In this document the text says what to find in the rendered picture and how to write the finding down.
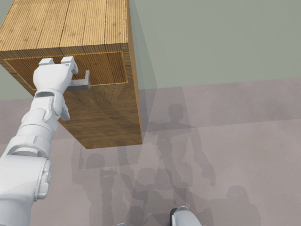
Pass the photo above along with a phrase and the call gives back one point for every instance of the cabinet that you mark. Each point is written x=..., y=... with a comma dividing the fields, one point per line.
x=107, y=115

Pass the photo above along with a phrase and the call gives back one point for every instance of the drawer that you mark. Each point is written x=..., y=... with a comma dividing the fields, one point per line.
x=104, y=67

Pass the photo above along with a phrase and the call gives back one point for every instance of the robot right thigh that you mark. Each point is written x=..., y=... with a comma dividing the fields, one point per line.
x=185, y=218

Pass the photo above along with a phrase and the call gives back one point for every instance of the robot left upper arm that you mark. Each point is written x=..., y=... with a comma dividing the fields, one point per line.
x=23, y=181

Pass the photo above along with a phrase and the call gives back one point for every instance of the right robot shin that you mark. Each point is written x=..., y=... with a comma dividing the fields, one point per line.
x=181, y=208

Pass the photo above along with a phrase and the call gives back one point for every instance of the robot left hand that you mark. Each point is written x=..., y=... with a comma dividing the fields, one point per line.
x=55, y=76

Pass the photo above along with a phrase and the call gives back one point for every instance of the handle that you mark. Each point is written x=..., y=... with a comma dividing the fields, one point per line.
x=82, y=84

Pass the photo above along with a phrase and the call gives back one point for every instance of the robot left forearm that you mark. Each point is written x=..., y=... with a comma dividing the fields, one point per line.
x=36, y=132

